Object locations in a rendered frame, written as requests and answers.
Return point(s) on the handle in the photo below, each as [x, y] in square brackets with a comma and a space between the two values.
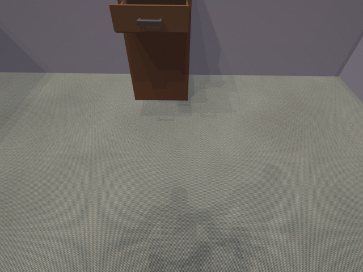
[145, 22]

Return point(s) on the drawer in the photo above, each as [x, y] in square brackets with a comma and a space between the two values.
[174, 15]

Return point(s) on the cabinet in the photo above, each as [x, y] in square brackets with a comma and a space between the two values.
[159, 63]

